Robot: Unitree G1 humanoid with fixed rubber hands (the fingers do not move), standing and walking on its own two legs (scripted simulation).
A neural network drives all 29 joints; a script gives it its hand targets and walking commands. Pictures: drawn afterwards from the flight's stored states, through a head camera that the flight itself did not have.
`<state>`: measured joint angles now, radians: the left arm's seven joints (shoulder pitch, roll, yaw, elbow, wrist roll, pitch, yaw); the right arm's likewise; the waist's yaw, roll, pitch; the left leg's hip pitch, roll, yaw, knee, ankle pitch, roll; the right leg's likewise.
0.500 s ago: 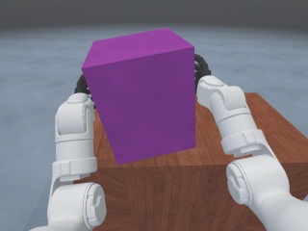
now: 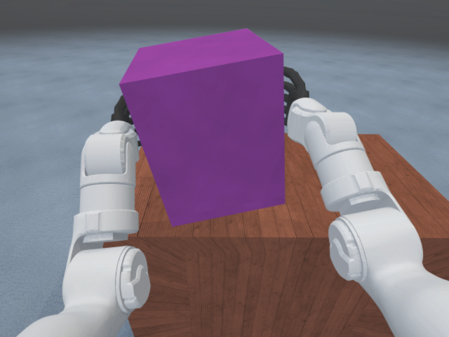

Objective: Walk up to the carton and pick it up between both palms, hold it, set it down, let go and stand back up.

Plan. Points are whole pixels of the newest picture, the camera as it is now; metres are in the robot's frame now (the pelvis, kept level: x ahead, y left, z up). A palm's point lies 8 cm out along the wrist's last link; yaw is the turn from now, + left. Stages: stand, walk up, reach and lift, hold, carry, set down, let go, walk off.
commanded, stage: hold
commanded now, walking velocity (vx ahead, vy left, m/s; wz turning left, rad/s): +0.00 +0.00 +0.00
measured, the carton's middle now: (210, 124) +0.40 +0.01 +0.27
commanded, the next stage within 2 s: none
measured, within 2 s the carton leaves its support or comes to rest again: neither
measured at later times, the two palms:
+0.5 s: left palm (121, 140) +0.37 +0.16 +0.25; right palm (291, 117) +0.38 -0.13 +0.28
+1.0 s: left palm (123, 136) +0.37 +0.15 +0.26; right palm (297, 116) +0.37 -0.14 +0.29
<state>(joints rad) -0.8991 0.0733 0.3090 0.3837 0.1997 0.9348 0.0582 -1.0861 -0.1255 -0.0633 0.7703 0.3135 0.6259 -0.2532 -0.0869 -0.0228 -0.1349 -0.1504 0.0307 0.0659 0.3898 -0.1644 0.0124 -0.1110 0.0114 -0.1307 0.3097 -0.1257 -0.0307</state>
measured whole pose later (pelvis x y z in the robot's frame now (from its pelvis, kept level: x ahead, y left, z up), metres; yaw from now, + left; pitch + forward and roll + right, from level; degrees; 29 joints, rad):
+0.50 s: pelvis +0.01 +0.01 +0.00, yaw +0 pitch -5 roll -1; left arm -0.80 0.05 0.28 0.23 0.19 0.98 0.07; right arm -0.99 -0.13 -0.01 0.63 0.36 0.66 -0.27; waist -0.10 -0.02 -0.12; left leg -0.12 0.03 0.06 0.39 -0.19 0.02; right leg -0.07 0.01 -0.13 0.29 -0.14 -0.02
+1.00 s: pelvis +0.00 +0.01 +0.00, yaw +0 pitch -6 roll -1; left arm -0.85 0.04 0.32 0.30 0.22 0.96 0.06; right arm -1.02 -0.12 -0.05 0.69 0.32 0.65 -0.26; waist -0.10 -0.02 -0.11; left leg -0.11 0.03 0.07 0.39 -0.17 0.02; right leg -0.07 0.01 -0.12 0.31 -0.13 -0.02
